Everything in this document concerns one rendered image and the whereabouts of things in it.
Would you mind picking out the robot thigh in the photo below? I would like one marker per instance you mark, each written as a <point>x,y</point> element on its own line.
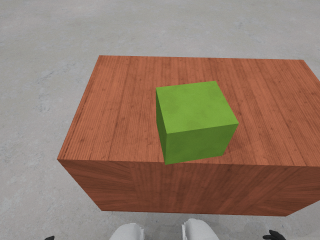
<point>128,232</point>
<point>195,229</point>

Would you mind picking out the pedestal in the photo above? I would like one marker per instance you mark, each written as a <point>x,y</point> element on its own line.
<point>271,166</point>

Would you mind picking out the robot left thigh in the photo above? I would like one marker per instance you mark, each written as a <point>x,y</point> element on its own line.
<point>128,232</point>

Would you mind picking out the carton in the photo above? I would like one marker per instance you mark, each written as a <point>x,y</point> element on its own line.
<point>194,121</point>

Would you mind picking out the robot right hand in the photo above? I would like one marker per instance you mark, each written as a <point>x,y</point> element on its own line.
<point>274,236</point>

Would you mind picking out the robot right thigh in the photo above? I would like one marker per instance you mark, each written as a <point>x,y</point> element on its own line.
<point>195,229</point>

